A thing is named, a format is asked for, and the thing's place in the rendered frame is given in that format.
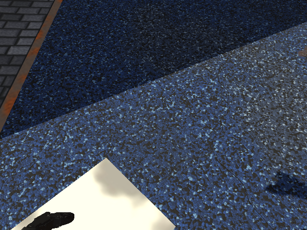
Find left robot hand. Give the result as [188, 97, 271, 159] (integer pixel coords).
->
[21, 212, 75, 230]

